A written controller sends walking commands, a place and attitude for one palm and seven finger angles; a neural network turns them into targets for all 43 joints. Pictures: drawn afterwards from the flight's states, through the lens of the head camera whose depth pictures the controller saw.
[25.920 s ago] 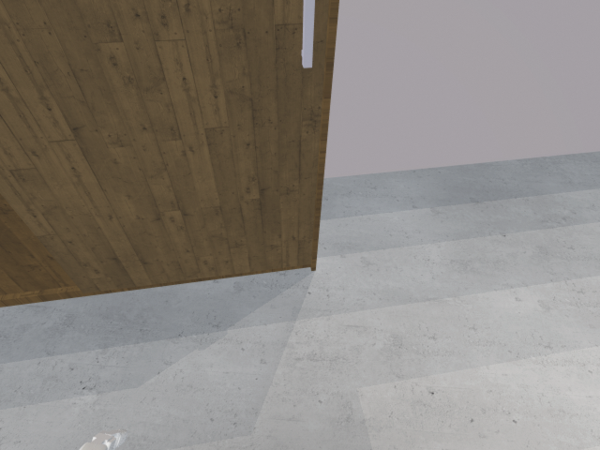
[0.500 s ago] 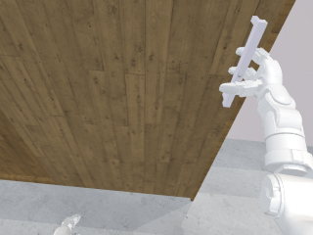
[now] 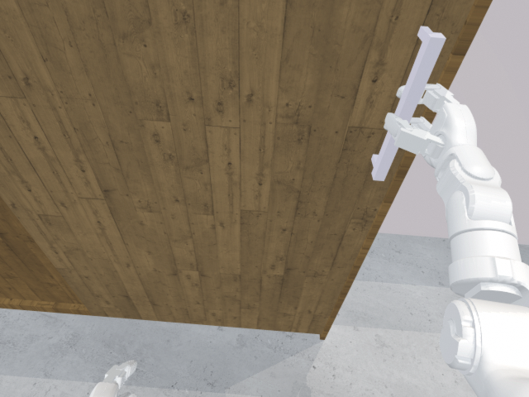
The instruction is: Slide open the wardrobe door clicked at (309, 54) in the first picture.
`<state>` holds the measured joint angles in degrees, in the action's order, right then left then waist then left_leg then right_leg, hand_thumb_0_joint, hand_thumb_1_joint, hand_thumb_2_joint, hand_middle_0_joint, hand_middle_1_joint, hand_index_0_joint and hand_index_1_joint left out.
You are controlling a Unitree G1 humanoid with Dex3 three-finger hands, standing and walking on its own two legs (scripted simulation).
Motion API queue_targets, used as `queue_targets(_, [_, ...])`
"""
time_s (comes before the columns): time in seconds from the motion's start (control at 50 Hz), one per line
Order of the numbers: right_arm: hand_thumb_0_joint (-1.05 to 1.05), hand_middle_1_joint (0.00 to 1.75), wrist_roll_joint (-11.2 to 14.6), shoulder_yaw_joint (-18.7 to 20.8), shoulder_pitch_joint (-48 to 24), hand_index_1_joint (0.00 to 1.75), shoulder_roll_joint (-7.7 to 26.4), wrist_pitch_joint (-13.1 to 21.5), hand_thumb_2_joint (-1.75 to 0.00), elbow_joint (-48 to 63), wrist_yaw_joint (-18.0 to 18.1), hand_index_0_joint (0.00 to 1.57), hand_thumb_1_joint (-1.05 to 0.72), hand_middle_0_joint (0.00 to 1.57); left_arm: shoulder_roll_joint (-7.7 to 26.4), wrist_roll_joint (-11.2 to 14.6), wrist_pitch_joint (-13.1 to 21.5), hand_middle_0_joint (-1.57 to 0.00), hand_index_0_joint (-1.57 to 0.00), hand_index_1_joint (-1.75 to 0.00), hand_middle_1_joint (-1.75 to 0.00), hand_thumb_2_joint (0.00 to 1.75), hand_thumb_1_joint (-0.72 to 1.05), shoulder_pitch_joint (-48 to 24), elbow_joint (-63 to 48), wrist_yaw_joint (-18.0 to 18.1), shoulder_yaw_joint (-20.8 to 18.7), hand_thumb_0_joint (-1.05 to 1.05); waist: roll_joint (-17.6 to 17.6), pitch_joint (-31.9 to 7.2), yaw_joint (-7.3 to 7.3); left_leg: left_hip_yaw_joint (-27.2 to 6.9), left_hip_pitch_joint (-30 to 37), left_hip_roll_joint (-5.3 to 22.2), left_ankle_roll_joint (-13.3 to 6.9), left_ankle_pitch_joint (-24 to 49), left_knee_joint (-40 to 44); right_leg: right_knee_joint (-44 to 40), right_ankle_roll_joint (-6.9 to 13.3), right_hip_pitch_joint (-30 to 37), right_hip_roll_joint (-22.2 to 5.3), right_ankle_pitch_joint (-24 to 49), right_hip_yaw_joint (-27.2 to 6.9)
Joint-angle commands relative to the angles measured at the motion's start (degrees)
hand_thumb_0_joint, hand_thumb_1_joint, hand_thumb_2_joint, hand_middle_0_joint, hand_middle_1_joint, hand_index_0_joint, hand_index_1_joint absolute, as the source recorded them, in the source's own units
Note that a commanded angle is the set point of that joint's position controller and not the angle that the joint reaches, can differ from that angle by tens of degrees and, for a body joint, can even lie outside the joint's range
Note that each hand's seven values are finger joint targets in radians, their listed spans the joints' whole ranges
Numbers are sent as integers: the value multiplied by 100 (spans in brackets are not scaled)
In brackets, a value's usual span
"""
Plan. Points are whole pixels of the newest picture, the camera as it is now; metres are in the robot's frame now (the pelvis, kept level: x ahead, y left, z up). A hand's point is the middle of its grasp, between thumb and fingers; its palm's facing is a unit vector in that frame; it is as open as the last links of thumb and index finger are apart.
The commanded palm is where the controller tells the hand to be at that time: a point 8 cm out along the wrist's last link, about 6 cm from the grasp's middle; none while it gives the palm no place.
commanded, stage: grip the handle and tug to test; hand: right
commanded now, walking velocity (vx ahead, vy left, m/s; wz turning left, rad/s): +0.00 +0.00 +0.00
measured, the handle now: (398, 112) +0.49 -0.15 +0.23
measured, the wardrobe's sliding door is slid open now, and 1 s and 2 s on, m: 0.00 0.00 0.01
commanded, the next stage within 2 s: tug the door sideways, standing still in 0.74 s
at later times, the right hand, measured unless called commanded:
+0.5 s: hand (400, 131) +0.44 -0.14 +0.23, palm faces +0.03 +1.00 +0.00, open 6.7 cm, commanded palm +0.40 -0.19 +0.23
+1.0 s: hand (399, 131) +0.44 -0.14 +0.23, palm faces +0.03 +1.00 -0.01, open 6.6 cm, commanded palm +0.41 -0.18 +0.23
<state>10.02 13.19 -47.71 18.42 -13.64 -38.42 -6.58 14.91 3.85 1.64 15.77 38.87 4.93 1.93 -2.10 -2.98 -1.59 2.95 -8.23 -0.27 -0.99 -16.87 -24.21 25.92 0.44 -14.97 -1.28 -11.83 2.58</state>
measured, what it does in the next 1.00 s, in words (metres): stands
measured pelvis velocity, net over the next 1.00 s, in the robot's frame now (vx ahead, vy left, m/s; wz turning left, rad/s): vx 0.03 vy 0.01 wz -0.01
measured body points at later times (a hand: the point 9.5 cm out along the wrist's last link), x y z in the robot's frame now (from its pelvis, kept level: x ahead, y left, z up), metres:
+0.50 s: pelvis +0.00 +0.00 +0.00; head -0.01 +0.02 +0.45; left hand +0.12 +0.25 -0.11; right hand +0.43 -0.20 +0.23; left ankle -0.05 +0.11 -0.74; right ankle +0.02 -0.12 -0.74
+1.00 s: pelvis +0.03 +0.01 +0.00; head +0.02 +0.02 +0.45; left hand +0.19 +0.25 -0.10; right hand +0.43 -0.20 +0.23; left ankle -0.05 +0.11 -0.74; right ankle +0.02 -0.12 -0.74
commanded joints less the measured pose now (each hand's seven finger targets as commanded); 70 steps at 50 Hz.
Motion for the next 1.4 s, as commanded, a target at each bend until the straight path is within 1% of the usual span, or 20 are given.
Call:
queue_targets(0.0, [0,140,34,175,-3118,140,1129,427,-90,1326,44,45,-90,45,726,7,214,-20,-20,-30,-30,90,90,-403,-752,54,-267,0,199,-1560,-43,-138,-263,-69,-16,2234,279,-20,280,1340,96,1521,-229])
queue_targets(0.04, [0,140,39,124,-3104,140,1025,405,-90,1282,76,45,-90,45,717,12,220,-20,-20,-30,-30,90,90,-388,-747,45,-269,0,211,-1538,-44,-130,-371,-86,-20,2063,300,-27,270,1366,92,1415,-260])
queue_targets(0.06, [0,140,48,258,-3010,140,1180,416,-90,1165,105,45,-90,45,761,-8,218,-20,-20,-30,-30,90,90,-340,-723,55,-279,0,478,-1513,-36,-113,-282,-90,-8,2080,324,-31,292,1298,85,1432,-259])
queue_targets(0.14, [0,140,14,76,-3196,140,983,424,-90,1330,95,45,-90,45,704,0,214,-20,-20,-30,-30,90,90,-398,-744,49,-262,0,127,-1602,-54,-135,-321,-78,-28,2146,289,-21,275,1410,102,1494,-251])
queue_targets(0.16, [0,140,32,182,-3111,140,1099,469,-90,1416,108,45,-90,45,731,-8,217,-20,-20,-30,-30,90,90,-374,-755,47,-284,0,279,-1713,-24,-108,-229,-87,-28,2177,283,-12,280,1446,80,1568,-260])
queue_targets(0.2, [0,140,23,3,-3264,140,902,481,-90,1601,111,45,-90,45,699,0,228,-20,-20,-30,-30,90,90,-433,-772,35,-267,0,101,-1741,-50,-117,-260,-85,-45,2247,258,-15,269,1550,85,1661,-278])
queue_targets(0.26, [0,140,70,85,-2996,140,946,453,-90,1442,109,45,-90,45,730,2,217,-20,-20,-30,-30,90,90,-433,-768,45,-278,0,364,-1629,-18,-110,-232,-101,-20,2179,314,-35,287,1462,79,1556,-249])
queue_targets(0.36, [0,140,91,64,-2792,140,851,461,-90,1699,122,45,-90,45,718,-3,249,-20,-20,-30,-30,90,90,-505,-822,23,-271,0,336,-1720,50,-92,-152,-110,-37,2117,319,-72,276,1521,80,1559,-271])
queue_targets(0.4, [0,140,68,34,-2933,140,863,444,-90,1931,120,45,-90,45,691,-1,241,-20,-20,-30,-30,90,90,-563,-834,20,-256,0,125,-1768,45,-108,-96,-88,-51,2280,277,-78,267,1562,93,1675,-273])
queue_targets(0.46, [0,140,78,99,-2537,140,894,344,-90,1959,119,45,-90,45,701,8,210,-20,-20,-30,-30,90,90,-606,-876,14,-265,0,326,-1743,98,-98,-26,-100,-30,2316,310,-76,280,1535,83,1689,-238])
queue_targets(0.66, [0,140,153,281,-1542,140,941,-26,-90,2852,70,45,-90,45,679,3,92,-20,-20,-30,-30,90,90,-891,-1098,-39,-250,0,277,-1902,298,-88,360,-75,-33,2989,202,-54,269,1590,97,2230,-161])
queue_targets(0.76, [0,140,185,243,-1266,140,854,-299,-90,3272,73,45,-90,45,667,10,-10,-20,-20,-30,-30,90,90,-1019,-1174,-42,-239,0,270,-1824,299,-88,382,-74,-9,3292,187,-24,278,1651,108,2440,-107])
queue_targets(0.8, [0,140,172,412,-1259,140,1045,-388,-90,3442,87,45,-90,45,664,1,-46,-20,-20,-30,-30,90,90,-1027,-1162,-42,-235,0,299,-1892,315,-92,474,-61,-19,3546,121,-7,270,1645,103,2637,-135])
queue_targets(0.82, [0,140,177,372,-1085,140,924,-447,-90,3509,74,45,-90,45,638,-4,-59,-20,-20,-30,-30,90,90,-1082,-1201,-49,-231,0,279,-1909,342,-95,507,-50,-7,3697,101,5,272,1654,118,2726,-104])
queue_targets(0.86, [0,140,189,-94,-1710,140,530,-506,-90,3481,84,45,-90,45,640,14,-66,-20,-20,-30,-30,90,90,-1036,-1107,-29,-244,0,315,-1821,131,-70,301,-69,15,3693,116,95,280,1774,103,2814,-95])
queue_targets(0.9, [0,140,123,-139,-2179,140,538,-592,-90,3131,160,45,-90,45,649,-7,-70,-20,-20,-30,-30,90,90,-942,-963,4,-245,0,244,-1673,28,-76,58,-82,7,3487,140,121,278,1736,121,2631,-142])
queue_targets(0.94, [0,140,99,-299,-2280,140,293,-629,-90,3074,206,45,-90,45,617,-11,-68,-20,-20,-30,-30,90,90,-921,-935,10,-251,0,40,-1740,5,-79,-78,-86,-14,3381,132,164,269,1851,141,2656,-170])
queue_targets(1.02, [0,140,171,-586,-2484,140,-170,-588,-90,3005,262,45,-90,45,580,-43,-54,-20,-20,-30,-30,90,90,-919,-860,-17,-255,0,301,-1891,-47,-43,-62,-85,-7,3501,75,218,274,1887,163,2748,-235])
queue_targets(1.14, [0,140,61,-1128,-2998,140,-845,-410,-90,2897,491,45,-90,45,501,-83,-19,-20,-20,-30,-30,90,90,-896,-765,-78,-245,0,211,-1890,-160,-13,-303,-98,-26,3206,40,248,250,2048,134,2709,-324])
queue_targets(1.38, [0,140,85,-1890,-3930,140,-1647,14,-90,2523,568,45,-90,45,454,-116,286,-20,-20,-30,-30,90,90,-801,-557,-154,-237,0,77,-2033,-300,42,-719,-124,-77,2446,17,242,176,2268,101,2234,-567])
